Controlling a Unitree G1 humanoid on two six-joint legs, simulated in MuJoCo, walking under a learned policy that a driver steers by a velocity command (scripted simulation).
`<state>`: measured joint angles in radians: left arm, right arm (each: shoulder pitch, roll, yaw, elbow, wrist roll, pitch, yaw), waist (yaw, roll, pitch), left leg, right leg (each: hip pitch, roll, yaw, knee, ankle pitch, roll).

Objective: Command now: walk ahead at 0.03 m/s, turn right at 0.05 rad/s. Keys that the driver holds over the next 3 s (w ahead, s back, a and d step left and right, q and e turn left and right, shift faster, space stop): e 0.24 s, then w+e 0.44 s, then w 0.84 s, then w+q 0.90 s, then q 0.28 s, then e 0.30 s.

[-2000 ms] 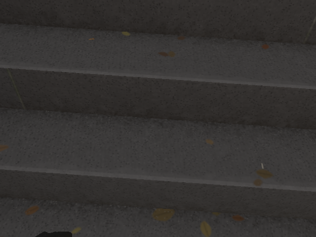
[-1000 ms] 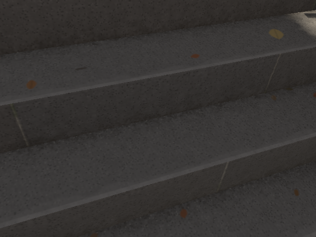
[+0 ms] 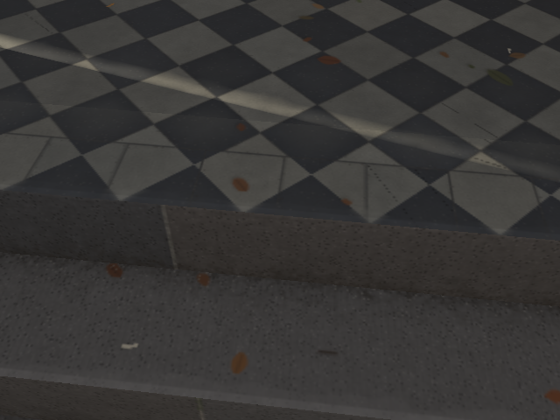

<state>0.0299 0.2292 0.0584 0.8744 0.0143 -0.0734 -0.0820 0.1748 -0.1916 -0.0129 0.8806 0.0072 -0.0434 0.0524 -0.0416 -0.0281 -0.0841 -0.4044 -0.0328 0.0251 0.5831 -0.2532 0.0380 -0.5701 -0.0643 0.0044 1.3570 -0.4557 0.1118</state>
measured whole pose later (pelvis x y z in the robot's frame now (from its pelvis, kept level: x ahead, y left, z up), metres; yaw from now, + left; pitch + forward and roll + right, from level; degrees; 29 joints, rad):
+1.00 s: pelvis +0.19 -0.02 +0.13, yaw -25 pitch +9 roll -4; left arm 0.11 0.18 -0.01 0.92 0.05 0.00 -0.06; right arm 0.44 -0.20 -0.01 1.13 -0.07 -0.07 0.14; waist 0.02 0.03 -0.20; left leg -0.64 -0.03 -0.19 1.66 0.12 0.20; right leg -0.73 0.09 -0.14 1.00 -0.44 -0.12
